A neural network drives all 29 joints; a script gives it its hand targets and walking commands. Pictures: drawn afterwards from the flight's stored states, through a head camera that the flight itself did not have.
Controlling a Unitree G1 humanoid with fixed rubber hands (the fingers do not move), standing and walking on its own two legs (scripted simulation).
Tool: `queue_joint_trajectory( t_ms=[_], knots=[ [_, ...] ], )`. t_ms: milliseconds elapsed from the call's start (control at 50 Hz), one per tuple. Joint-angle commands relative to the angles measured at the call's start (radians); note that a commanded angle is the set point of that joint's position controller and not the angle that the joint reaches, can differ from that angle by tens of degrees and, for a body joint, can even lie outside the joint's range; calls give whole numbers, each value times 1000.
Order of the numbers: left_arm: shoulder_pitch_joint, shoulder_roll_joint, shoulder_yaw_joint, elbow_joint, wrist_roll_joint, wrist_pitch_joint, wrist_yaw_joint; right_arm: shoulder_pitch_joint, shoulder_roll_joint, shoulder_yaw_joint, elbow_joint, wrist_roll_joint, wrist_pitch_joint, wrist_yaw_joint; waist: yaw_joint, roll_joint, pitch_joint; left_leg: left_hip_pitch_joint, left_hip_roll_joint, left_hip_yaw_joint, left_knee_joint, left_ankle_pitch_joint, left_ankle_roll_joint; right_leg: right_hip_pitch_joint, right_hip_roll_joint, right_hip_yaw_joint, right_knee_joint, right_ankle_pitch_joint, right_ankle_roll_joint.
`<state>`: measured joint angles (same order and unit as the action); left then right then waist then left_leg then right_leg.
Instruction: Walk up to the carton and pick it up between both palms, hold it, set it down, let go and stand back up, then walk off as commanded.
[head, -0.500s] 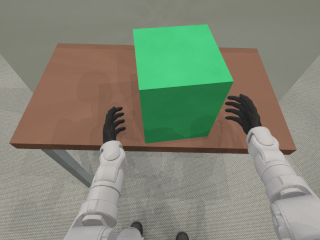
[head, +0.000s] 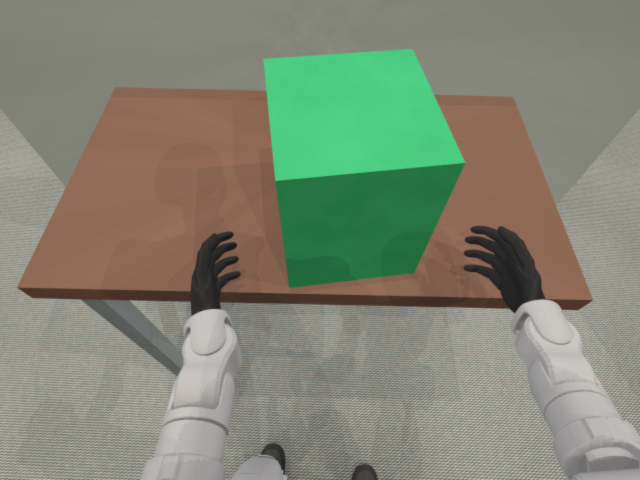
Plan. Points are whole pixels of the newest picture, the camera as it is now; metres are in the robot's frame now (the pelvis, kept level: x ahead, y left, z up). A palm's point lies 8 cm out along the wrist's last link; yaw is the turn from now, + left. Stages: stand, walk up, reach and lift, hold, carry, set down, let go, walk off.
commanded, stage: set down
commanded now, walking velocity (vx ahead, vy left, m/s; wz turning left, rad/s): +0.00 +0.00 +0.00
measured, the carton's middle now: (346, 177) +0.49 +0.04 +0.04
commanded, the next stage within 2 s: none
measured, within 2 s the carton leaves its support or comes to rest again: neither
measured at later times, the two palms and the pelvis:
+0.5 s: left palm (204, 337) +0.25 +0.19 +0.01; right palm (546, 342) +0.29 -0.23 +0.00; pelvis +0.00 +0.00 +0.00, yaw +0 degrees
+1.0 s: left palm (199, 364) +0.22 +0.19 +0.00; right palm (553, 372) +0.26 -0.23 -0.01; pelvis +0.00 +0.00 +0.00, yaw +0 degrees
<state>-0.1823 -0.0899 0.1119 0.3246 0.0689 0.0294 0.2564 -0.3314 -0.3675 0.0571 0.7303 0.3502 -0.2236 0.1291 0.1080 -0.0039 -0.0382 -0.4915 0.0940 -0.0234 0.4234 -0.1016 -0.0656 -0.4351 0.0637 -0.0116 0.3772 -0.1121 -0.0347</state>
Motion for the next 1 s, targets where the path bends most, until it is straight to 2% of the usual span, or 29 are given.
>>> queue_joint_trajectory(
  t_ms=[0,40,80,100,120,160,180,240,280,300,320,340,440,460,540,560,600,620,660,680,700,720,760,800,860,880,920,960,980],
  knots=[
    [-108,66,-143,-411,-108,-30,-6,-175,-271,-90,-316,22,-78,35,-85,-129,-593,467,-71,58,-49,139,64,292,1,12,-50,55,15],
    [-37,48,-170,-458,-106,-35,-8,-70,-289,-97,-311,16,-87,49,-123,-148,-575,500,-72,47,-52,166,65,307,3,-1,-44,100,15],
    [-86,63,-155,-478,-92,-45,0,-114,-289,-89,-326,26,-89,53,-99,-92,-572,448,-74,53,-37,153,70,297,-3,12,-31,78,7],
    [-15,55,-158,-487,-110,-33,-3,-42,-303,-122,-328,23,-90,60,-118,-127,-535,466,-68,39,-52,151,63,281,-1,1,-35,77,9],
    [-84,89,-137,-504,-111,-47,2,-103,-290,-99,-349,33,-89,61,-92,-109,-563,405,-81,48,-45,126,73,289,-12,32,-28,50,8],
    [2,78,-143,-491,-107,-40,3,-24,-298,-90,-372,30,-91,63,-99,-157,-514,425,-73,57,-56,124,80,279,-8,20,-34,51,22],
    [-71,111,-120,-545,-100,-56,10,-70,-272,-97,-390,38,-106,63,-88,-112,-555,412,-81,54,-44,109,73,279,-25,45,-33,35,13],
    [123,68,-164,-566,-99,-38,1,119,-308,-135,-404,39,-109,62,-132,-131,-513,491,-81,48,-61,156,71,307,-8,15,-38,123,17],
    [75,85,-176,-609,-115,-39,5,71,-325,-134,-440,33,-110,64,-130,-169,-533,455,-84,45,-68,135,75,311,-6,7,-36,109,18],
    [29,90,-175,-558,-129,-40,2,57,-324,-134,-409,30,-104,62,-137,-125,-508,433,-84,54,-53,137,78,291,-11,22,-37,97,16],
    [63,77,-194,-556,-128,-33,-1,74,-344,-149,-409,30,-103,66,-145,-170,-507,429,-78,47,-67,110,83,294,-12,14,-38,78,7],
    [161,45,-211,-576,-123,-27,3,155,-327,-148,-395,30,-107,73,-161,-148,-462,452,-82,38,-69,113,76,296,-5,4,-41,89,5],
    [138,93,-156,-602,-99,-31,0,163,-305,-110,-460,46,-105,72,-125,-166,-482,419,-87,49,-66,93,88,328,-24,47,-47,55,15],
    [244,60,-175,-592,-90,-16,-2,262,-294,-114,-417,44,-93,69,-146,-150,-439,458,-84,46,-82,98,83,328,-17,33,-53,53,9],
    [185,125,-147,-607,-123,-49,5,216,-288,-129,-563,49,-101,69,-105,-199,-490,421,-85,54,-70,73,88,299,-23,33,-40,12,20],
    [212,87,-174,-584,-121,-50,0,254,-285,-110,-504,38,-96,66,-133,-163,-464,404,-98,56,-67,77,81,330,-29,60,-37,34,22],
    [256,117,-178,-610,-119,-51,-7,303,-281,-136,-518,32,-97,60,-133,-142,-456,433,-90,60,-80,76,75,307,-19,34,-41,33,17],
    [267,126,-183,-593,-132,-40,-12,311,-264,-138,-543,13,-88,45,-136,-199,-421,439,-93,63,-77,88,82,314,-27,41,-51,88,31],
    [283,118,-182,-564,-134,-43,-27,369,-260,-132,-506,7,-81,42,-156,-185,-404,443,-91,64,-79,76,82,326,-31,45,-57,57,32],
    [254,137,-182,-688,-136,-52,-7,327,-261,-143,-560,30,-91,49,-133,-128,-476,437,-85,53,-70,78,72,329,-32,55,-45,23,25],
    [268,126,-183,-671,-124,-51,-3,334,-276,-147,-583,29,-91,55,-125,-151,-454,455,-80,54,-71,91,74,319,-24,39,-39,42,16],
    [289,126,-204,-536,-141,-35,-26,362,-248,-143,-503,2,-67,40,-151,-180,-346,448,-86,65,-87,30,79,262,-23,24,-59,-1,25],
    [288,152,-171,-657,-152,-54,-6,353,-248,-172,-608,4,-84,40,-132,-185,-416,402,-86,56,-72,19,80,310,-46,74,-62,-77,27],
    [296,143,-167,-533,-134,-29,-22,372,-232,-141,-552,-2,-50,28,-132,-210,-351,414,-88,69,-88,2,85,294,-40,58,-70,-90,31],
    [285,160,-181,-495,-154,-13,-39,388,-198,-137,-568,-33,-30,20,-153,-234,-320,369,-93,70,-92,-42,92,302,-64,88,-98,-162,43],
    [248,147,-178,-622,-146,-24,-22,353,-221,-146,-599,-9,-34,30,-127,-178,-373,403,-81,51,-83,8,74,291,-63,95,-84,-146,37],
    [261,167,-165,-505,-137,-5,-37,378,-188,-132,-538,-44,-14,19,-137,-198,-303,380,-91,65,-88,-45,91,294,-74,99,-96,-191,49],
    [275,174,-161,-531,-135,-6,-28,368,-211,-154,-588,-30,-19,22,-118,-193,-319,394,-84,59,-94,-23,83,277,-67,92,-91,-179,29],
    [264,188,-161,-555,-154,-7,-38,359,-202,-165,-614,-39,-25,18,-137,-221,-368,389,-89,65,-84,-23,85,294,-61,77,-87,-170,41]
  ],
)
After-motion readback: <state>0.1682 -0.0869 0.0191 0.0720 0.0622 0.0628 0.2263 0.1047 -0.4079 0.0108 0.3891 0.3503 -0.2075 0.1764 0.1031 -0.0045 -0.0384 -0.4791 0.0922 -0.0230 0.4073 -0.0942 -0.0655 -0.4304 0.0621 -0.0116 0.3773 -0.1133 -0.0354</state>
